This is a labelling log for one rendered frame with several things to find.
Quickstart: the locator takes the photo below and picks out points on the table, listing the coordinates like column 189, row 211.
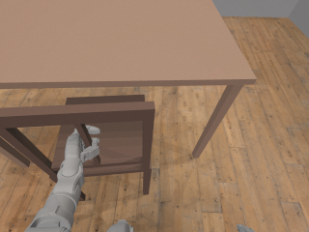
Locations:
column 119, row 43

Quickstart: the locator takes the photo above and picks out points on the left robot hand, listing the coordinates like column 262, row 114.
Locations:
column 75, row 147

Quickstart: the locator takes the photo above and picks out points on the left robot shin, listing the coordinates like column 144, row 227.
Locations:
column 122, row 221

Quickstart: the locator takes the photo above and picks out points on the chair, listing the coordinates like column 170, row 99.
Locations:
column 126, row 124

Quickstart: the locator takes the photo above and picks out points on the robot left forearm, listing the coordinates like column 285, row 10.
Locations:
column 62, row 202

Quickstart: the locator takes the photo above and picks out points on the robot left thigh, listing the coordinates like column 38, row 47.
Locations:
column 121, row 227

